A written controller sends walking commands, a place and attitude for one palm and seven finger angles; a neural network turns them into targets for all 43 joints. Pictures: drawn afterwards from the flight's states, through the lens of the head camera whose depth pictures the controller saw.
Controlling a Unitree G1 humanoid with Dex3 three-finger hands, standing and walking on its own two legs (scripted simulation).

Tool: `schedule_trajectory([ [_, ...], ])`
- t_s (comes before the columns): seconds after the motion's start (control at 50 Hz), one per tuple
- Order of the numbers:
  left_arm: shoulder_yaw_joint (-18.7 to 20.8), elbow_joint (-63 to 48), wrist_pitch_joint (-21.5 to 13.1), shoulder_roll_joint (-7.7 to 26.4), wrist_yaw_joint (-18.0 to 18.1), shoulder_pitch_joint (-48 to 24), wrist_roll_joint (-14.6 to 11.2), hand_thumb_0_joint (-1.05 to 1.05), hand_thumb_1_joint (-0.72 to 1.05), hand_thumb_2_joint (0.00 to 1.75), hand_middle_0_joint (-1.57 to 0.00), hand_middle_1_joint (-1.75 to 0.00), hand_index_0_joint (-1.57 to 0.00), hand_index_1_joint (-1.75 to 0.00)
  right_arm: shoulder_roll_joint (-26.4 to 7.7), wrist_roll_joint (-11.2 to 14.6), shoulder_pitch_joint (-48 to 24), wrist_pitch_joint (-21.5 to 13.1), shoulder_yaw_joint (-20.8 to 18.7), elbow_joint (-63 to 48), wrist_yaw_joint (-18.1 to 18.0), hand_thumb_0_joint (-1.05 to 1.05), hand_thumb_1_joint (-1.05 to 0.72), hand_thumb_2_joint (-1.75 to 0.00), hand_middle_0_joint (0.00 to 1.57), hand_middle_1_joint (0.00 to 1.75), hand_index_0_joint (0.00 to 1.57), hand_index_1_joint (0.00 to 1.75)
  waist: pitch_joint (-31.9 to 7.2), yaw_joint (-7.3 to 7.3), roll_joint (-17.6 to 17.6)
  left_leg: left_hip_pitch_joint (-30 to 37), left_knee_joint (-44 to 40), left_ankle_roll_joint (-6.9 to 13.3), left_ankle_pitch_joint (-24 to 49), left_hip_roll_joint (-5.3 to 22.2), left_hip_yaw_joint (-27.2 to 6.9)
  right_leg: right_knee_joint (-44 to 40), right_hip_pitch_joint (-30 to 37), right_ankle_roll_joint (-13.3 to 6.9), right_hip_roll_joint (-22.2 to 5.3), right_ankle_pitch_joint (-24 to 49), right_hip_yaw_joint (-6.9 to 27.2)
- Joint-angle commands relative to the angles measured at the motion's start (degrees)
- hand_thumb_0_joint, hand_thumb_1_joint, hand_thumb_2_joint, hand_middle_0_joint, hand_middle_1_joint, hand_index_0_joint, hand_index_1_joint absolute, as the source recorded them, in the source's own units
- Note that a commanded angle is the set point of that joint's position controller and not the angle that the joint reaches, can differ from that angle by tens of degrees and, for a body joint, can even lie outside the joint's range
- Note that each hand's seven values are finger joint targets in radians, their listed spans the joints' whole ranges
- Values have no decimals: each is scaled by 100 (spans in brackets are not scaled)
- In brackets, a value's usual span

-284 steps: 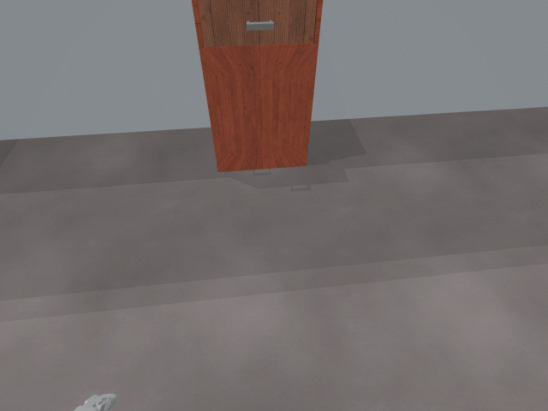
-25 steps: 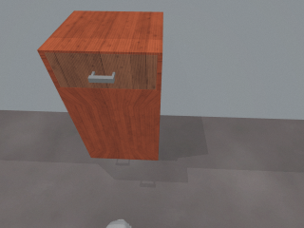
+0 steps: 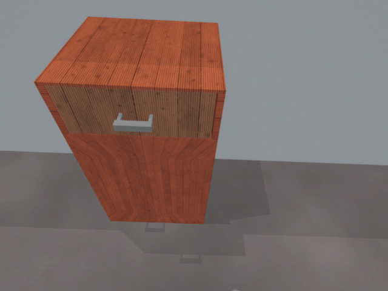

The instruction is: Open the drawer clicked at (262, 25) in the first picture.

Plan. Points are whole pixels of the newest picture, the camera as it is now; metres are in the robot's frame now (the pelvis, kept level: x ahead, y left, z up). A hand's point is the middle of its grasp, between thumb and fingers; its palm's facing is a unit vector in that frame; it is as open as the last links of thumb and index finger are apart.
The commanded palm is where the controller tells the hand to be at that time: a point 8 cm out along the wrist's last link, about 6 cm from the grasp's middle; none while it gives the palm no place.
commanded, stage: come to a stop and stand still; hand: left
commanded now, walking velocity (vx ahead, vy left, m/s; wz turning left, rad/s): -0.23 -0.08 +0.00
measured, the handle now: (134, 121) +0.55 +0.20 +0.00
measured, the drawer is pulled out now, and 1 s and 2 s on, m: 0.00 0.00 0.00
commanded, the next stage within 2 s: look again from close up in 1.24 s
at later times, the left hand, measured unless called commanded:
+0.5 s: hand out of the picture +0.05 +0.17 -0.19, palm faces +0.07 -0.98 -0.20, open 7.3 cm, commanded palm none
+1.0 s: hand out of the picture -0.06 +0.13 -0.17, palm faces +0.02 -0.98 -0.20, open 7.3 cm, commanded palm none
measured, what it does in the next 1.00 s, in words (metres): steps on the spot: right foot, then left foot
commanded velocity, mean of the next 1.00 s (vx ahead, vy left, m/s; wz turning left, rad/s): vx -0.05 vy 0.02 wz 0.00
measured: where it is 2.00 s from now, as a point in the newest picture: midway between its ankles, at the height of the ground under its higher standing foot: outside the picture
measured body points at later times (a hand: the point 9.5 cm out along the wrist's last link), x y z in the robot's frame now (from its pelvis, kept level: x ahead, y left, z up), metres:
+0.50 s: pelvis -0.02 -0.01 -0.01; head +0.01 +0.00 +0.43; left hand +0.05 +0.22 -0.17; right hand +0.02 -0.25 -0.16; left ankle -0.04 +0.10 -0.75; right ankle +0.06 -0.13 -0.74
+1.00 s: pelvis -0.06 -0.03 +0.00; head -0.06 -0.05 +0.45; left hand -0.06 +0.18 -0.16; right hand -0.05 -0.26 -0.17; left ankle -0.05 +0.10 -0.74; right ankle -0.07 -0.12 -0.74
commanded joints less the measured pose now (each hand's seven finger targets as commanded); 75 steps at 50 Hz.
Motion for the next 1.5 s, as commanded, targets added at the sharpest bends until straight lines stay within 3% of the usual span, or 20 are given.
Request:
schedule_trajectory([
  [0.0, -71, -123, 90, 125, 54, 415, -39, 0, 90, 90, -20, -30, -20, -30, -755, -4, 156, 80, -174, -113, -82, 0, -90, -90, 20, 30, 20, 30, 82, 87, 842, -95, -367, 492, 3342, 1692, -967, -965, 693, 13, 59, 16, -45],
  [0.06, -12, -146, 72, 332, 71, 492, -16, 0, 90, 90, -20, -30, -20, -30, -730, 32, 174, 178, -228, -51, -84, 0, -90, -90, 20, 30, 20, 30, 144, 185, 665, -222, 142, 146, 2635, 1394, -852, -2068, 1193, -48, 34, 1200, 8],
  [0.12, 33, -208, 18, 775, 126, 451, -12, 0, 90, 90, -20, -30, -20, -30, -423, 102, 447, 257, -235, -72, -21, 0, -90, -90, 20, 30, 20, 30, -112, 30, -113, -735, 706, -315, 591, 614, -467, -1853, 1636, -611, -973, 4329, 784],
  [0.16, 88, -245, 1, 851, 174, 389, -33, 0, 90, 90, -20, -30, -20, -30, -323, 105, 521, 392, -246, -36, -28, 0, -90, -90, 20, 30, 20, 30, -565, 21, -981, -644, 1464, -430, -781, 364, -387, -2172, 1747, -1058, -1245, 4749, 1102],
  [0.24, 166, -442, 61, 781, 240, 50, 31, 0, 90, 90, -20, -30, -20, -30, -326, 105, 189, 493, -293, -211, -36, 0, -90, -90, 20, 30, 20, 30, -551, 150, -779, -1168, 3054, -429, -1935, 226, -887, -2518, 1652, -1485, -1433, 4493, 1218],
  [0.4, 236, -531, 131, 853, 182, -210, 20, 0, 90, 90, -20, -30, -20, -30, -326, 69, 529, 437, -271, -229, 24, 0, -90, -90, 20, 30, 20, 30, -661, -48, -529, 35, 530, -449, -311, 132, -704, -2418, 1037, -865, -962, 1805, 964],
  [0.42, 193, -562, 156, 740, 158, -216, -14, 0, 90, 90, -20, -30, -20, -30, -459, 51, 615, 396, -271, -225, 26, 0, -90, -90, 20, 30, 20, 30, -645, -81, -165, 330, 108, -378, -74, 289, -842, -2203, 743, -643, -681, 1118, 776],
  [0.46, 99, -688, 209, 347, 83, -292, -65, 0, 90, 90, -20, -30, -20, -30, -1032, -39, 100, 369, -329, -507, 12, 0, -90, -90, 20, 30, 20, 30, -75, 36, 1519, -682, -953, 258, -228, 1703, -2386, -1249, 344, -138, 214, -338, -42],
  [0.5, 105, -586, 279, 386, 64, -301, 14, 0, 90, 90, -20, -30, -20, -30, -986, -47, -560, 325, -263, -659, -24, 0, -90, -90, 20, 30, 20, 30, 282, 177, 1633, -1586, -1332, 504, -437, 1706, -2262, -225, 739, -152, 205, -734, 284],
  [0.56, 36, -337, 262, 300, 30, 111, 9, 0, 90, 90, -20, -30, -20, -30, -952, -34, -678, 305, -186, -627, -66, 0, -90, -90, 20, 30, 20, 30, 350, 262, 1139, -1045, -1004, 510, 232, 1398, -1754, 134, 455, -148, 268, -665, 403],
  [0.66, -112, -145, 70, 248, 50, 362, -55, 0, 90, 90, -20, -30, -20, -30, -1004, 37, -172, 257, -188, -355, -50, 0, -90, -90, 20, 30, 20, 30, -219, 135, 752, 354, -181, 352, 1992, 1189, -1450, -2136, 958, 2, 232, 65, 179],
  [0.72, -115, 43, -64, 621, 114, 518, -45, 0, 90, 90, -20, -30, -20, -30, -716, 133, -105, 212, -139, -310, -15, 0, -90, -90, 20, 30, 20, 30, -408, -28, -134, 65, 218, -190, 1321, 633, -1043, -2590, 1609, -301, -425, 2450, 926],
  [0.8, -173, 131, -91, 536, 130, 498, -60, 0, 90, 90, -20, -30, -20, -30, -755, 90, -142, 266, -111, -147, -6, 0, -90, -90, 20, 30, 20, 30, -397, -30, -697, 307, 107, -288, 924, 610, -941, -2648, 1417, -346, -308, 2221, 775],
  [1.0, -175, 208, -12, 478, 124, 616, -72, 0, 90, 90, -20, -30, -20, -30, -584, 42, 87, 358, -3, 187, 26, 0, -90, -90, 20, 30, 20, 30, 687, 29, 168, -126, -219, -306, -206, 529, -965, -3401, 605, -323, -119, -707, 926],
  [1.3, -180, 286, -53, 215, 116, 827, -98, 0, 90, 90, -20, -30, -20, -30, -414, 46, 561, 247, 17, 327, -36, 0, -90, -90, 20, 30, 20, 30, 351, 61, 150, -242, -251, -280, 82, 630, -1065, -3104, 961, -359, -38, 1, 758],
  [1.32, -226, 380, -254, 379, 318, 1297, 18, 0, 90, 90, -20, -30, -20, -30, -597, 55, -269, 130, 20, -85, 57, 0, -90, -90, 20, 30, 20, 30, 513, 380, 121, -949, 1110, -481, -106, 587, -793, -3001, 1074, -165, -485, 2323, 1199],
  [1.34, -184, 100, -317, 703, 261, 985, -8, 0, 90, 90, -20, -30, -20, -30, -299, 54, 229, 226, 18, -247, 97, 0, -90, -90, 20, 30, 20, 30, -28, -74, -36, -792, 1341, -392, -834, 398, -941, -3208, 1061, -533, -829, 996, 1463],
  [1.36, -174, -35, -303, 617, 212, 723, -7, 0, 90, 90, -20, -30, -20, -30, -318, 25, 390, 240, -8, -163, 114, 0, -90, -90, 20, 30, 20, 30, 44, -133, 165, -611, 1343, -349, -743, 388, -900, -3306, 691, -720, -677, -261, 1279],
  [1.4, -146, -131, -337, 588, 202, 587, -22, 0, 90, 90, -20, -30, -20, -30, -316, 2, 829, 197, 23, -142, 152, 0, -90, -90, 20, 30, 20, 30, -243, -298, 159, -391, 958, -288, -124, 370, -932, -2904, 735, -723, -346, -300, 894],
  [1.48, -220, -74, -263, 206, 170, 845, -54, 0, 90, 90, -20, -30, -20, -30, -489, 14, 655, 45, 64, -223, 68, 0, -90, -90, 20, 30, 20, 30, -37, -9, 620, -778, 278, -96, 626, 674, -1364, -2171, 1176, -512, 98, 481, 556],
])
